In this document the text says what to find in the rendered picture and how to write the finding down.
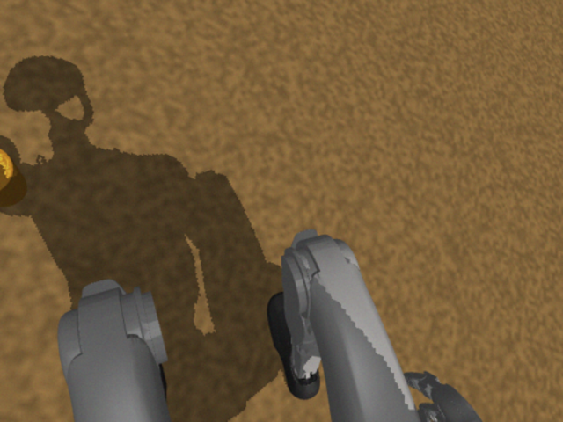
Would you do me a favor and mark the cup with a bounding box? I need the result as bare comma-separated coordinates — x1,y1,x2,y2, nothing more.
0,149,27,207

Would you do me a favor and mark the right robot foot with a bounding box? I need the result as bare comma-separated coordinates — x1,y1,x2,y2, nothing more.
267,292,320,400

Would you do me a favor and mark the right robot hand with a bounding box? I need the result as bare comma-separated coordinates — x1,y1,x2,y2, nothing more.
404,371,483,422

